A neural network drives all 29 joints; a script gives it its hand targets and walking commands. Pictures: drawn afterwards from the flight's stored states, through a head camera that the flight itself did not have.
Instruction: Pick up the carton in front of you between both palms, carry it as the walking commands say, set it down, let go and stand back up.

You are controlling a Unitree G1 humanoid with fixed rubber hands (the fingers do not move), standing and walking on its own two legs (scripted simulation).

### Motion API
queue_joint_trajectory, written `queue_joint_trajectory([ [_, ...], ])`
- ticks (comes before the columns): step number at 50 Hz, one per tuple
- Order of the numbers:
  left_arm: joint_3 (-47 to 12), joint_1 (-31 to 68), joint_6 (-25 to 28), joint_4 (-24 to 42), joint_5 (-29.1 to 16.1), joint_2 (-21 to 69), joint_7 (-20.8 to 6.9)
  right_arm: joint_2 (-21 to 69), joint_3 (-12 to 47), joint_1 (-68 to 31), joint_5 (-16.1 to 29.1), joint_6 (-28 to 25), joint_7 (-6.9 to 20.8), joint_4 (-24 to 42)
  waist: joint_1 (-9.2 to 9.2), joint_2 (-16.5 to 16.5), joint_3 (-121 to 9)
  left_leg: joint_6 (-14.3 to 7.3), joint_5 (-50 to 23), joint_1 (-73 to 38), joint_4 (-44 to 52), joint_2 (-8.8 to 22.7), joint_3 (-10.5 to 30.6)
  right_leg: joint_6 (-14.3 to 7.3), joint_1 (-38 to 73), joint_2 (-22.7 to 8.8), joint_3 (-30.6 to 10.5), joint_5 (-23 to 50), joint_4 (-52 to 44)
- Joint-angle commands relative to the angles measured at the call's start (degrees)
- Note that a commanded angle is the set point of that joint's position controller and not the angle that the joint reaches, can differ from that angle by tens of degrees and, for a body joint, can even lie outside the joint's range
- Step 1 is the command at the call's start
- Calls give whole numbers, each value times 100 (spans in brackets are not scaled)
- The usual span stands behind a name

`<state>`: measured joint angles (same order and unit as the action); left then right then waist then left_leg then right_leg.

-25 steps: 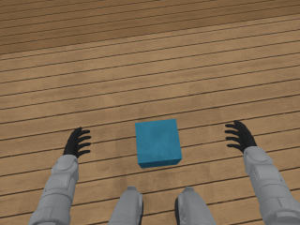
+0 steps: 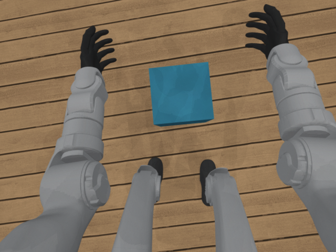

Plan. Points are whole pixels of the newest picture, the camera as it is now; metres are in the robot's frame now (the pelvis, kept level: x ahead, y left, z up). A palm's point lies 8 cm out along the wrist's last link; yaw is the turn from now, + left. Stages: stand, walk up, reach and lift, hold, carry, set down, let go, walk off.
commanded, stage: reach and lift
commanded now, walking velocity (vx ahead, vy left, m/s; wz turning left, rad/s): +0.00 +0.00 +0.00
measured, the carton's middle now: (180, 99) +0.49 +0.02 -0.51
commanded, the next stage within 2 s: none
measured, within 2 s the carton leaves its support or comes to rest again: leaves its support in 1.64 s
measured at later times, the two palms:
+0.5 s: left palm (121, 95) +0.47 +0.21 -0.34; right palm (240, 85) +0.51 -0.18 -0.34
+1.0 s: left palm (132, 97) +0.48 +0.20 -0.44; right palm (227, 91) +0.51 -0.16 -0.45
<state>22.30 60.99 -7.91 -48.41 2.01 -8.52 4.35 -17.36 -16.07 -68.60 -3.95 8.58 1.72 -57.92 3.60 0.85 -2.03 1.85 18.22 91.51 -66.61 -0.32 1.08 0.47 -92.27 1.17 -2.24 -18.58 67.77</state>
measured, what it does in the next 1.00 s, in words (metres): lowers itself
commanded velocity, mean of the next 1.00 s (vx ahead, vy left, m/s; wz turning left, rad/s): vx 0.00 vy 0.00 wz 0.00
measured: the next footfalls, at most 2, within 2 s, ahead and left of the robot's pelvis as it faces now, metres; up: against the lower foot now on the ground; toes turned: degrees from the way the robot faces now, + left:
none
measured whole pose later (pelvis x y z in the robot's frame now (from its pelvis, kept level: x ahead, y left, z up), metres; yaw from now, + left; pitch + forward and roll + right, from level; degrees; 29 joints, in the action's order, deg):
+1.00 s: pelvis -0.03 +0.00 -0.27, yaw +1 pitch +38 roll +2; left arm 5.2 75.6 0.6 -62.4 -16.1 -17.5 8.1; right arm -22.4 0.7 -78.7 13.8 0.4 -5.9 -64.0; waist 2.0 -1.1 18.1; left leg 2.8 31.7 131.2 -124.7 -2.3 0.9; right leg 1.8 -131.5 1.7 -2.8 -32.8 126.2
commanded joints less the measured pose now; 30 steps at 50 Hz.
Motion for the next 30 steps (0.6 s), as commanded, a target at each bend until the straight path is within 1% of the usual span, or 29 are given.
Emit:
queue_joint_trajectory([
  [1,209,735,324,453,166,-496,-58,-328,-203,-937,-182,-270,-50,500,103,357,-5249,200,-1066,-1899,158,-356,-569,162,2843,284,258,1138,-227],
  [4,238,473,523,354,183,-429,-91,-179,-229,-626,-241,-428,-146,539,70,364,-5225,212,-1318,-1244,-340,-340,-539,164,2378,275,209,1541,288],
  [7,158,290,677,284,78,-431,-85,-129,-150,-376,-167,-561,-240,598,29,350,-5303,221,-1536,-693,-939,-341,-502,166,1804,262,178,1801,904],
  [9,22,256,753,329,-89,-503,-53,-200,-23,-348,-15,-639,-302,725,7,357,-5557,222,-1737,-461,-1340,-347,-470,165,1589,263,163,2010,1321],
  [12,-292,251,811,471,-435,-695,18,-394,277,-379,339,-712,-391,977,-30,395,-6144,225,-2015,-275,-1922,-363,-433,170,1552,245,145,2361,1948],
  [15,-607,354,795,656,-765,-901,108,-579,611,-493,715,-717,-472,1226,-16,426,-6704,236,-2145,-324,-2477,-371,-456,192,1512,227,181,2396,2533],
  [18,-834,611,727,806,-1033,-1052,189,-750,833,-744,998,-670,-531,1380,6,404,-6908,253,-1899,-310,-2951,-354,-518,185,1285,213,248,1990,2978],
  [21,-960,945,620,879,-1192,-1156,269,-930,920,-1074,1132,-581,-570,1401,-6,393,-6894,263,-1391,-172,-3274,-321,-585,173,1086,189,325,1425,3277],
  [23,-1009,1179,547,716,-1245,-1200,317,-1000,953,-1255,1186,-516,-582,1180,-15,382,-6496,260,-903,20,-3433,-291,-592,175,733,151,360,859,3411],
  [26,-1050,1580,497,285,-1281,-1216,362,-1062,981,-1573,1268,-479,-583,693,-36,318,-5734,254,-204,307,-3655,-223,-561,165,106,81,364,44,3580],
  [28,-1072,1848,511,-29,-1291,-1233,373,-1105,1002,-1814,1313,-498,-583,364,-42,258,-5324,236,95,446,-3811,-173,-535,153,-238,36,348,-308,3709],
  [30,-1091,2091,556,-317,-1297,-1277,376,-1152,1040,-2048,1357,-548,-587,67,-35,203,-5019,217,247,539,-3970,-128,-504,135,-488,-1,324,-509,3858],
])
